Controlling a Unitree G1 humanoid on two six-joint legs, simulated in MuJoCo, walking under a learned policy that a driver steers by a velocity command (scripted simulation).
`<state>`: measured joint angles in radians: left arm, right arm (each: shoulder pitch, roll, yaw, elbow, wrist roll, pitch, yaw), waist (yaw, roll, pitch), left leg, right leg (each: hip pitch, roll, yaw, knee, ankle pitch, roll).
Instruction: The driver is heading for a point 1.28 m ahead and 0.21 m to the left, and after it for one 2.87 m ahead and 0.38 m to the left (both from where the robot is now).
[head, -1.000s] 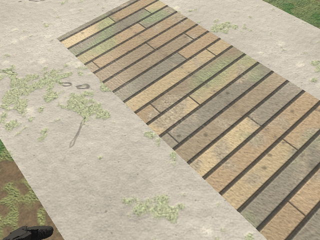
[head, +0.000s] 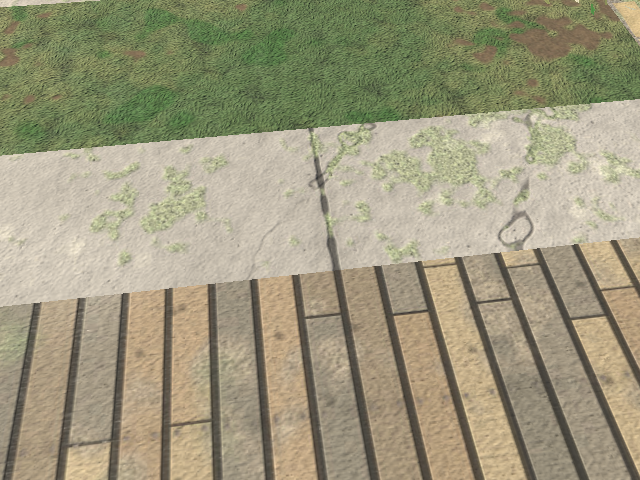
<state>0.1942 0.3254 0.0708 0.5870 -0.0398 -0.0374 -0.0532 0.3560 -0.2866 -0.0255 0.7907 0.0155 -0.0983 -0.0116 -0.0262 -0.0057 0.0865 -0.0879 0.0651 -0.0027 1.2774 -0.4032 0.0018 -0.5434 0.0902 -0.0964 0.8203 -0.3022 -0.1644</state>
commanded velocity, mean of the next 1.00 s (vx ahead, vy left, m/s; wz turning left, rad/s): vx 0.99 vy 0.00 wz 0.40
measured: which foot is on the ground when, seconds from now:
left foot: up 0.00-0.38, down 0.40-0.86, up 0.88-1.00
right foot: down 0.00-0.42, up 0.44-0.82, down 0.84-1.00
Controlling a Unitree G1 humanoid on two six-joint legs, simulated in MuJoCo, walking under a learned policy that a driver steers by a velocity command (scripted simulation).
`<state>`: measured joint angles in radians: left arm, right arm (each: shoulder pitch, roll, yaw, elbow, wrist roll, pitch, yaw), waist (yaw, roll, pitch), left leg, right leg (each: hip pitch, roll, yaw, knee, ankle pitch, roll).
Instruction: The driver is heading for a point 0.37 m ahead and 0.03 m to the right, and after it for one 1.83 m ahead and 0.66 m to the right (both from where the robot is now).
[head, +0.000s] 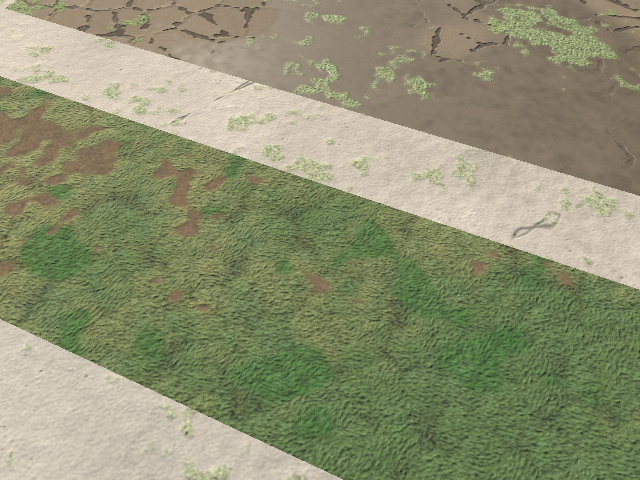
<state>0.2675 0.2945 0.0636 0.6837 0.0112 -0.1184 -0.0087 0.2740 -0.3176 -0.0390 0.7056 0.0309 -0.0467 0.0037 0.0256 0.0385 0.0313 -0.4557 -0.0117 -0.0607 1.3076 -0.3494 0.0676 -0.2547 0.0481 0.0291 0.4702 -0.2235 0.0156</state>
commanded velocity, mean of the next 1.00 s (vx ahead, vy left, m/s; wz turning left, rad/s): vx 0.39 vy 0.00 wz -0.49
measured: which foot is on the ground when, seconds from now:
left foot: up 0.00-0.26, down 0.28-0.70, up 0.72-1.00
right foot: down 0.00-0.30, up 0.32-0.68, down 0.70-1.00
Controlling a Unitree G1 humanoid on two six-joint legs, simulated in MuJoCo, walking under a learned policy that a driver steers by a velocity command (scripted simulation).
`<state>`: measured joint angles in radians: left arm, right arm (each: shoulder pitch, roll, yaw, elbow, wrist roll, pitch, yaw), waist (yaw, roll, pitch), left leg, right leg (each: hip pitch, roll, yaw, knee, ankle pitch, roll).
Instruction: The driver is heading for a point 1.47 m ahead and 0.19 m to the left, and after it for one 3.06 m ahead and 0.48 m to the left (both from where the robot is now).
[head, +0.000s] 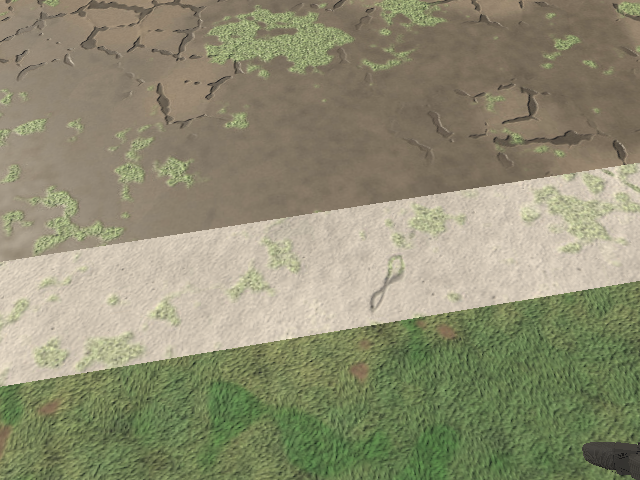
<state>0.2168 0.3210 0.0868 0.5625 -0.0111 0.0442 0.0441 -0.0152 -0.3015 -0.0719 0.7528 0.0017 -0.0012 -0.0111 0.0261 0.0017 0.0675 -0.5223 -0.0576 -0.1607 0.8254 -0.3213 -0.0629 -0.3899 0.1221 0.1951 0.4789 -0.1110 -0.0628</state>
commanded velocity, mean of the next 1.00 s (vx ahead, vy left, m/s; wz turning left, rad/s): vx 0.01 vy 0.00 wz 0.24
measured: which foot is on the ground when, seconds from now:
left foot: up 0.00-0.14, down 0.16-0.52, up 0.54-0.90, down 0.92-1.00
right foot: down 0.00-0.16, up 0.18-0.50, down 0.52-0.92, up 0.94-1.00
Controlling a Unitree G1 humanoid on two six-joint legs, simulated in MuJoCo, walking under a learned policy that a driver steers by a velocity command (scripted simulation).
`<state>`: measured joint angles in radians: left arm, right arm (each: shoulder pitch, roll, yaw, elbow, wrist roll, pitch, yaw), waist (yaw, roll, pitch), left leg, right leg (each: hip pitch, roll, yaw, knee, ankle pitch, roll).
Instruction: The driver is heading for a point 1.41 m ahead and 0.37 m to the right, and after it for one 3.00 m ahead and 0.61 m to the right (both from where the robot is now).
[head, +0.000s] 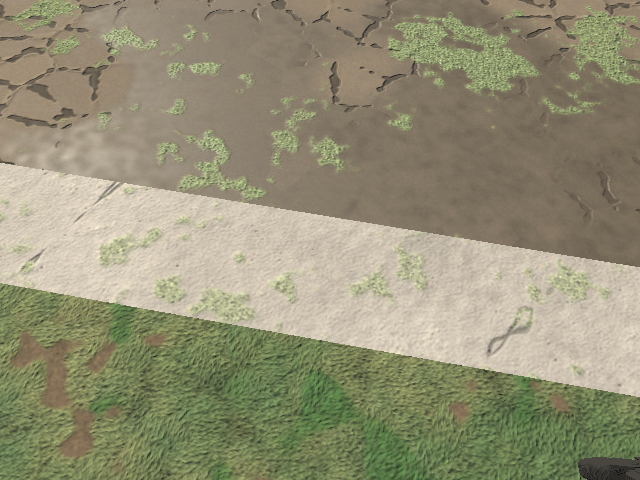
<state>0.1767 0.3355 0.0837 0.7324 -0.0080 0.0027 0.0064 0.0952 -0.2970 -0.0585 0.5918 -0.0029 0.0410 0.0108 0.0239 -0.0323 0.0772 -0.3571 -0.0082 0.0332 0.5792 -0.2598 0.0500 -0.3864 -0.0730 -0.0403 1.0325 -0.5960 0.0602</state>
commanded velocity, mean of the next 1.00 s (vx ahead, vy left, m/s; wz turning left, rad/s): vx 0.78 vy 0.00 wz -0.30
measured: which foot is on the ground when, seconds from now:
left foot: down 0.00-0.58, up 0.60-1.00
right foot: up 0.00-0.56, down 0.58-1.00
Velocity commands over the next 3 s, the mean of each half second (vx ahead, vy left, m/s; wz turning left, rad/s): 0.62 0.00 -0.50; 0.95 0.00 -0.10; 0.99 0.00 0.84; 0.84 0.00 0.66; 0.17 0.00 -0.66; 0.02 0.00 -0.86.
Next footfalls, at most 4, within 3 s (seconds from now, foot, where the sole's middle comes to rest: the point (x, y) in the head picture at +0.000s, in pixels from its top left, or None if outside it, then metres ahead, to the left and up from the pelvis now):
0.58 right None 0.33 -0.26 -0.77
1.06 left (481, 309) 0.81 -0.36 -0.77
1.46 right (557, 205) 1.14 -0.60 -0.77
1.92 left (407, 115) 1.46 -0.22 -0.77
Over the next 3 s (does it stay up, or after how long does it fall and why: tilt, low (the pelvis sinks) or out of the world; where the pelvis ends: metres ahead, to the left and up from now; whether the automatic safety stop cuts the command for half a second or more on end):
stays up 1.56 -0.31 0.01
